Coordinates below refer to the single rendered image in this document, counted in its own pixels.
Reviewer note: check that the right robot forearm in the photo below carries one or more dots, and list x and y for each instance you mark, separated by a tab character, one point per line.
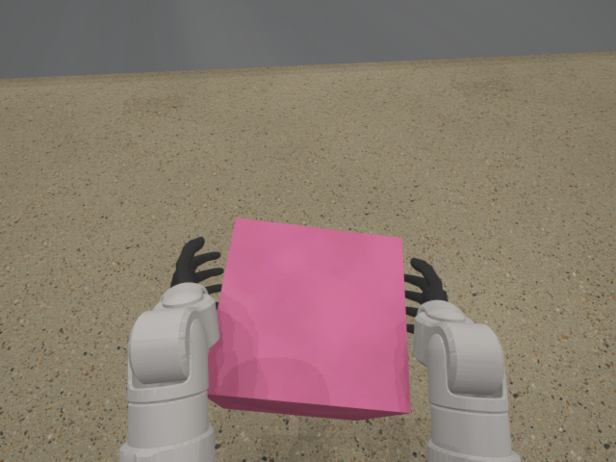
466	386

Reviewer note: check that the carton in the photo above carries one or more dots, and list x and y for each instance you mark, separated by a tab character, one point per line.
312	322

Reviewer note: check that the left robot forearm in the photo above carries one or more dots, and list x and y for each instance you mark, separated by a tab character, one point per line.
167	379

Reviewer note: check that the robot left hand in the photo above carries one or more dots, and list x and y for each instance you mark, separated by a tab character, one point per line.
186	265

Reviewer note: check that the robot right hand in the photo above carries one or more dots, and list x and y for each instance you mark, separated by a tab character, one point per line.
430	284

